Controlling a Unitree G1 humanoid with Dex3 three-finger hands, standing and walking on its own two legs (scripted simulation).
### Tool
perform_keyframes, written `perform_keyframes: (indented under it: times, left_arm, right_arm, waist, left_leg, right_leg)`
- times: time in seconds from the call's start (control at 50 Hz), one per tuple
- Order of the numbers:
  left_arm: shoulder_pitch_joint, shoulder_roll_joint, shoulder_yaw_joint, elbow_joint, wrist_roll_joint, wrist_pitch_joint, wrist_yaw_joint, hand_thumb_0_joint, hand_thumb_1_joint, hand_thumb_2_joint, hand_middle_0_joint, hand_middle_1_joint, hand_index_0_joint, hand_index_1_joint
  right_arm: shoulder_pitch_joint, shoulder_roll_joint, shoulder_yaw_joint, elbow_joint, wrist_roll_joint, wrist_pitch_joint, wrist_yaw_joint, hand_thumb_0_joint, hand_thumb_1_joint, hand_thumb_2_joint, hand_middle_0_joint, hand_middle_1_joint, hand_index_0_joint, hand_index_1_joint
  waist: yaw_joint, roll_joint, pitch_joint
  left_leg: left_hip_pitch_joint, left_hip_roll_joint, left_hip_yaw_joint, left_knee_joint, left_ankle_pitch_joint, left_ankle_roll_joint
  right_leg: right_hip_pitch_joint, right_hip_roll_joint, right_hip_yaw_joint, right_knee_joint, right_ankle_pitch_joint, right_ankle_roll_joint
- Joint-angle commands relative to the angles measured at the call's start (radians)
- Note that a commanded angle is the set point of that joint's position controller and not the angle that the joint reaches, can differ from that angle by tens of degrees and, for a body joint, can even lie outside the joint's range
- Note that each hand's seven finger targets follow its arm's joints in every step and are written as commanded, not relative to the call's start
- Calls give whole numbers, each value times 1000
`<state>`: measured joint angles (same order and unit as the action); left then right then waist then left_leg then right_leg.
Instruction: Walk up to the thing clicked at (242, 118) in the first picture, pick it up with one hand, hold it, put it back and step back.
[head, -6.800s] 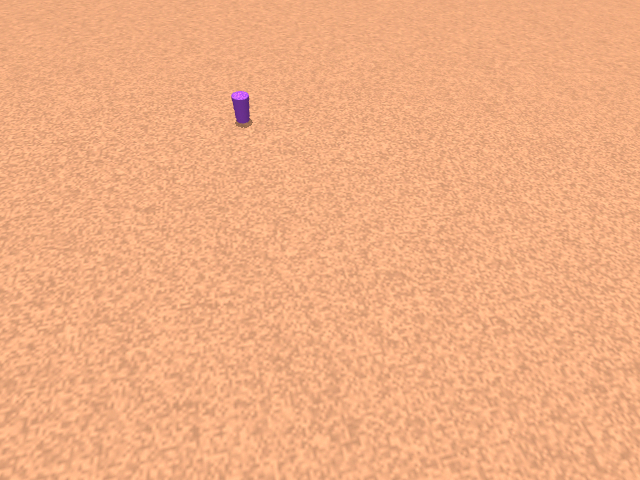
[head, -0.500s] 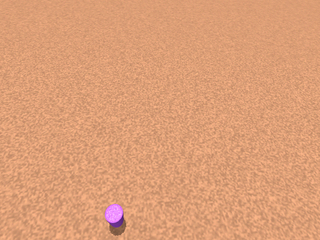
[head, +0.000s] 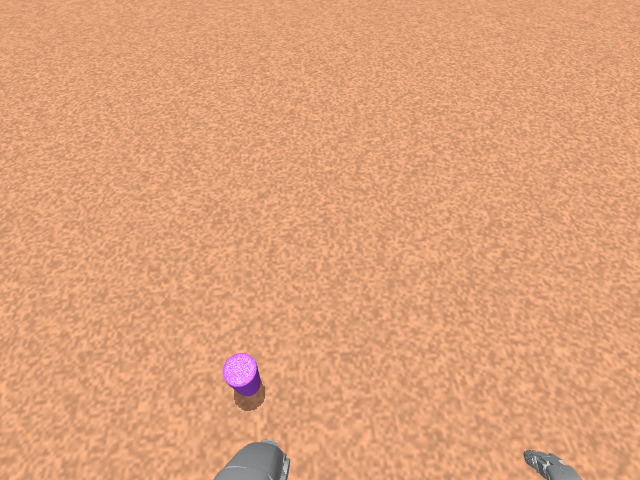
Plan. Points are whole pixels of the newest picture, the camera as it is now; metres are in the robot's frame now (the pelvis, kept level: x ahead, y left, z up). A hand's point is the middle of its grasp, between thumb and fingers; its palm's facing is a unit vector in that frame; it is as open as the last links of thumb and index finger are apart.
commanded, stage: walk up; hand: left
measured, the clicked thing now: (244, 377) +0.42 +0.24 -0.70
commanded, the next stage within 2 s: none
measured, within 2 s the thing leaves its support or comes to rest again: neither
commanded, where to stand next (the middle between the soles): +0.09 +0.02 m, yaw +1 degrees
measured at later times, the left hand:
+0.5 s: hand out of the picture +0.07 +0.29 -0.15, palm faces +0.07 -0.92 -0.38, open 7.4 cm
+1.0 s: hand (96, 476) +0.13 +0.30 -0.14, palm faces +0.00 -0.92 -0.39, open 7.4 cm
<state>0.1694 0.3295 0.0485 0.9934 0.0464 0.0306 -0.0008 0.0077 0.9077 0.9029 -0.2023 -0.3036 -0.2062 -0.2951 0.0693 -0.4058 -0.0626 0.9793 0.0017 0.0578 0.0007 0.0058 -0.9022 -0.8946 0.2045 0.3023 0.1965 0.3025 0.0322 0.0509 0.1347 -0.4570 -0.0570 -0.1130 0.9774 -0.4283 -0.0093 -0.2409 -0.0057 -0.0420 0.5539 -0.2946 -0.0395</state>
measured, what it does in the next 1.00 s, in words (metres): steps on the spot: left foot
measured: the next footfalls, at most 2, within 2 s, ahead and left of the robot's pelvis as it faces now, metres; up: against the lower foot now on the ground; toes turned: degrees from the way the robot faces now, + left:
left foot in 0.26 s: +0.05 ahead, +0.16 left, +0.00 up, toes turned +4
left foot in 1.74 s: +0.16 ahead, +0.18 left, +0.00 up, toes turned +3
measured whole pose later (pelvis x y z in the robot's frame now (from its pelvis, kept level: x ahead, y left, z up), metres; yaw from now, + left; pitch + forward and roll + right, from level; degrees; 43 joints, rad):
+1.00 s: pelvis +0.02 +0.04 +0.00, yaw +2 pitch -2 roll +0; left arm 0.04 0.38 0.00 1.04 0.01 -0.01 0.01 0.01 0.91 0.90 -0.20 -0.30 -0.21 -0.30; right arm 0.06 -0.36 -0.04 1.07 0.00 0.04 0.02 0.01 -0.90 -0.89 0.21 0.30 0.20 0.30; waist -0.01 -0.01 0.11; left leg -0.18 0.00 0.03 0.50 -0.28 0.01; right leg -0.26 -0.05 0.04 0.49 -0.20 0.05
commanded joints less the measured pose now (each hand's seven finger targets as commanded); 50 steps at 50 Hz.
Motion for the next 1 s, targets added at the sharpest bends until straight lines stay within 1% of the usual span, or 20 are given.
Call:
perform_keyframes:
  times: [0.0, 0.08, 0.16, 0.2, 0.22, 0.24, 0.26, 0.28, 0.32, 0.4, 0.44, 0.46, 0.48, 0.5, 0.52, 0.54, 0.62, 0.66, 0.88, 0.98]
  left_arm:
    - [10, 271, 80, -117, 7, -70, 17, 0, 900, 900, -200, -300, -200, -300]
    - [158, 341, 112, -110, -6, -80, 5, 0, 900, 900, -200, -300, -200, -300]
    - [84, 320, 97, -160, -10, -74, -11, 0, 900, 900, -200, -300, -200, -300]
    - [25, 278, 75, -181, -19, -61, -15, 0, 900, 900, -200, -300, -200, -300]
    - [20, 225, 53, -185, -25, -58, -13, 0, 900, 900, -200, -300, -200, -300]
    - [21, 161, 29, -196, -30, -57, -12, 0, 900, 900, -200, -300, -200, -300]
    - [13, 181, 34, -186, -33, -47, -10, 0, 900, 900, -200, -300, -200, -300]
    - [5, 261, 55, -161, -30, -47, -4, 0, 900, 900, -200, -300, -200, -300]
    - [55, 238, 45, -128, -42, -49, -6, 0, 900, 900, -200, -300, -200, -300]
    - [90, 231, 33, -66, -45, -61, -4, 0, 900, 900, -200, -300, -200, -300]
    - [128, 225, 30, -35, -45, -73, 12, 0, 900, 900, -200, -300, -200, -300]
    - [93, 273, 40, -39, -36, -82, 21, 0, 900, 900, -200, -300, -200, -300]
    - [62, 335, 48, -54, -32, -92, 29, 0, 900, 900, -200, -300, -200, -300]
    - [27, 388, 51, -59, -39, -89, 27, 0, 900, 900, -200, -300, -200, -300]
    - [-19, 370, 41, -73, -38, -89, 27, 0, 900, 900, -200, -300, -200, -300]
    - [-41, 336, 32, -75, -41, -89, 28, 0, 900, 900, -200, -300, -200, -300]
    - [-53, 267, 14, -72, -51, -80, 30, 0, 900, 900, -200, -300, -200, -300]
    - [-72, 268, 13, -54, -48, -79, 32, 0, 900, 900, -200, -300, -200, -300]
    - [-135, 260, 5, -3, -45, -60, 25, 0, 900, 900, -200, -300, -200, -300]
    - [-146, 271, 11, 9, -40, -59, 22, 0, 900, 900, -200, -300, -200, -300]
  right_arm:
    - [19, -177, -26, -64, -32, -27, 11, 0, -900, -900, 200, 300, 200, 300]
    - [-44, -182, -30, -124, -50, -56, 29, 0, -900, -900, 200, 300, 200, 300]
    - [87, -149, -35, -90, -36, -83, 32, 0, -900, -900, 200, 300, 200, 300]
    - [181, -134, -40, -57, -32, -95, 21, 0, -900, -900, 200, 300, 200, 300]
    - [211, -154, -48, -49, -36, -101, 10, 0, -900, -900, 200, 300, 200, 300]
    - [220, -218, -60, -59, -47, -105, 1, 0, -900, -900, 200, 300, 200, 300]
    - [181, -281, -65, -90, -42, -108, -3, 0, -900, -900, 200, 300, 200, 300]
    - [162, -298, -70, -91, -24, -106, -1, 0, -900, -900, 200, 300, 200, 300]
    - [103, -237, -39, -112, -30, -109, -8, 0, -900, -900, 200, 300, 200, 300]
    - [17, -203, -21, -126, -27, -97, -4, 0, -900, -900, 200, 300, 200, 300]
    - [-11, -197, -17, -126, -11, -75, -3, 0, -900, -900, 200, 300, 200, 300]
    - [7, -161, -10, -124, 3, -65, -2, 0, -900, -900, 200, 300, 200, 300]
    - [29, -131, -4, -120, 18, -58, -2, 0, -900, -900, 200, 300, 200, 300]
    - [46, -140, -12, -107, 15, -44, -8, 0, -900, -900, 200, 300, 200, 300]
    - [72, -140, -15, -83, 9, -37, -10, 0, -900, -900, 200, 300, 200, 300]
    - [66, -142, -18, -73, 4, -38, -9, 0, -900, -900, 200, 300, 200, 300]
    - [45, -194, -26, -42, -1, -59, -1, 0, -900, -900, 200, 300, 200, 300]
    - [-2, -190, -25, -37, 5, -57, 3, 0, -900, -900, 200, 300, 200, 300]
    - [-72, -178, -20, 10, -5, -45, 8, 0, -900, -900, 200, 300, 200, 300]
    - [-63, -180, -25, 23, -9, -44, 11, 0, -900, -900, 200, 300, 200, 300]
  waist:
    - [37, -164, -167]
    - [89, -187, -65]
    - [9, -208, -112]
    - [-61, -145, -148]
    - [-79, -83, -172]
    - [-82, 90, -184]
    - [-79, 119, -146]
    - [-81, 76, -95]
    - [-38, 73, -59]
    - [-22, 135, -75]
    - [13, 121, -109]
    - [0, 46, -116]
    - [-19, -80, -131]
    - [-28, -158, -135]
    - [-47, -165, -132]
    - [-54, -151, -144]
    - [-34, -126, -230]
    - [-25, -100, -236]
    - [-18, -17, -153]
    - [-28, -39, -162]
  left_leg:
    - [-108, 62, -15, -121, -21, -9]
    - [-141, 82, 34, -264, -78, 11]
    - [129, 63, 133, -415, 34, 29]
    - [359, 39, 178, -596, 218, 35]
    - [481, 65, 128, -620, 248, 41]
    - [529, 248, -142, -701, 154, 91]
    - [408, 421, -373, -743, 7, 213]
    - [306, 452, -372, -744, 4, 293]
    - [300, 367, -217, -693, 181, 251]
    - [192, 270, -23, -607, 398, 160]
    - [206, 242, 38, -481, 514, 114]
    - [158, 205, 58, -433, 480, 72]
    - [157, 135, 102, -352, 373, 28]
    - [209, 80, 102, -294, 118, 16]
    - [257, 82, 86, -293, 19, 16]
    - [239, 90, 73, -329, 32, 20]
    - [364, 200, 8, -496, 530, 67]
    - [341, 186, 36, -474, 561, 74]
    - [237, 187, 13, -615, 242, 81]
    - [253, 170, 31, -627, 188, 71]
  right_leg:
    - [328, -262, 305, -288, -163, -138]
    - [359, -319, 336, -306, -103, -173]
    - [186, -249, 175, -247, 121, -142]
    - [32, -196, 64, -108, 171, -100]
    - [-70, -147, 11, -9, 153, -59]
    - [-207, -66, -41, 137, 16, -9]
    - [-243, -3, 9, 217, -269, 21]
    - [-189, -49, 74, 321, -297, 15]
    - [-202, -49, 124, 307, -263, 16]
    - [-3, -32, 36, 64, -86, 37]
    - [92, -17, 13, -128, 149, 34]
    - [145, -60, 81, -144, 328, 22]
    - [115, -195, 262, -187, 441, -26]
    - [22, -299, 372, -195, 464, -132]
    - [-5, -317, 387, -166, 506, -164]
    - [20, -296, 340, -145, 529, -150]
    - [32, -132, 130, -39, 464, -2]
    - [80, -118, 110, -42, 447, 9]
    - [73, -88, 107, -78, 225, 9]
    - [75, -102, 128, -117, 231, 7]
